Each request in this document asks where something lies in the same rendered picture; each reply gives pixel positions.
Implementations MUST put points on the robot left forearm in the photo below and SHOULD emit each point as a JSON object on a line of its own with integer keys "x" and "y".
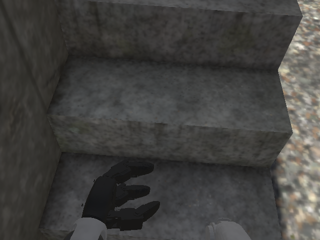
{"x": 87, "y": 228}

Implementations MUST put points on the robot right thigh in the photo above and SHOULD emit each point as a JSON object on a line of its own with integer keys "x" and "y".
{"x": 225, "y": 230}

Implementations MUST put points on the robot left hand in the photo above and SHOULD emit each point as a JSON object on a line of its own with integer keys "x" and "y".
{"x": 105, "y": 195}

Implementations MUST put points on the right robot shin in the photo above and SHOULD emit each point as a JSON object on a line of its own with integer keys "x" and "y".
{"x": 222, "y": 219}

